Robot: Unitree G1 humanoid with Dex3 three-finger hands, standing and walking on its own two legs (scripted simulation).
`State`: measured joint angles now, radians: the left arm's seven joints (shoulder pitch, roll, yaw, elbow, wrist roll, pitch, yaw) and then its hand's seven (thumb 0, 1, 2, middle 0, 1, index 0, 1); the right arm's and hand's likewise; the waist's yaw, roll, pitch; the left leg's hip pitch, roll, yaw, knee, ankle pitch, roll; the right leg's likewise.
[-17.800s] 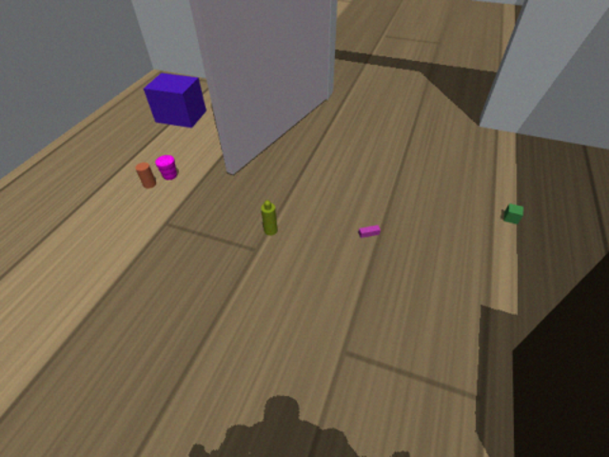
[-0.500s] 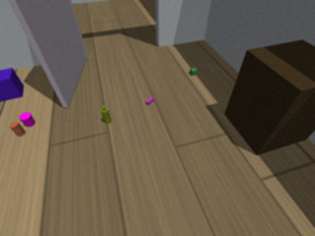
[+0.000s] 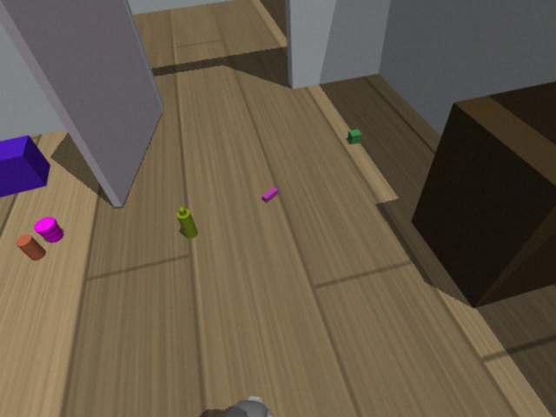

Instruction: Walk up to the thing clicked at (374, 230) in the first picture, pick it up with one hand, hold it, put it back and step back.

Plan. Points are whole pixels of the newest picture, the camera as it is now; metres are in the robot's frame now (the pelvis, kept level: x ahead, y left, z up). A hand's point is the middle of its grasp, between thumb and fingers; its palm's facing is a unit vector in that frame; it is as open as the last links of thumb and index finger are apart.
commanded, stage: walk up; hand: left
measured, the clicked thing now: (270, 194) +1.29 +0.22 -0.76
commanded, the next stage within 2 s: none
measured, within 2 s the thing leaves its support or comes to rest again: neither
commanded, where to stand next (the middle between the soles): +0.94 +0.03 m, yaw -2 degrees
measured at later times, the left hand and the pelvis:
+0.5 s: hand (168, 291) +0.37 +0.29 -0.14, palm faces -0.07 -0.93 -0.37, open 7.4 cm; pelvis +0.27 +0.02 -0.01, yaw -1 degrees
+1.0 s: hand (181, 246) +0.50 +0.31 -0.15, palm faces +0.00 -0.92 -0.38, open 7.4 cm; pelvis +0.49 +0.02 -0.01, yaw +0 degrees
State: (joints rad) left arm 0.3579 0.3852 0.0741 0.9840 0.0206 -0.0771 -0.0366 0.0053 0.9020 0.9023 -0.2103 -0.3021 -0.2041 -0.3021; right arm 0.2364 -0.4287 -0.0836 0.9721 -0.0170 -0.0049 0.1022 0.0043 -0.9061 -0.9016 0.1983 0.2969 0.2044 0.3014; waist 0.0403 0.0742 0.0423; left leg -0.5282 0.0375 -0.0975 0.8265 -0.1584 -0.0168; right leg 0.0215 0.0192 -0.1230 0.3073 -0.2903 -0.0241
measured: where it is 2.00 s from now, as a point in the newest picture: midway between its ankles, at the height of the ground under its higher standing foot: (300, 272)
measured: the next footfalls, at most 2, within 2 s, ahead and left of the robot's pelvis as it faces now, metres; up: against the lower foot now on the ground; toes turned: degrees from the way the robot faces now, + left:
left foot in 0.14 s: +0.24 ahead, +0.15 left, +0.00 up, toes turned +5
right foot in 0.56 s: +0.48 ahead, -0.13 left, +0.00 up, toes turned -5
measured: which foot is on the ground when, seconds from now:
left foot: up 0.00-0.12, down 0.14-0.60, up 0.62-1.00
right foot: down 0.00-0.18, up 0.20-0.54, down 0.56-1.00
